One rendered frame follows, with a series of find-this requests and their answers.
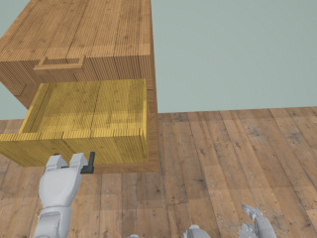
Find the drawer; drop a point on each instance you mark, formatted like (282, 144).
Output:
(107, 117)

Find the cabinet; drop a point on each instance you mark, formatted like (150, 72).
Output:
(112, 38)

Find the robot left hand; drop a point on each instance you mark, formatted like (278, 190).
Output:
(58, 186)

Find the robot right shin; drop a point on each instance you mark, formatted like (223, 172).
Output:
(194, 226)

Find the right robot thigh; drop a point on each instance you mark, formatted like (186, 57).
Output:
(195, 233)

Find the robot left forearm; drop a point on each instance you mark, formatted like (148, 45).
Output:
(53, 222)

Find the robot right hand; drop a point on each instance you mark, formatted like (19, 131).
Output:
(262, 227)

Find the handle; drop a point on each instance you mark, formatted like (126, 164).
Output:
(63, 68)
(86, 169)

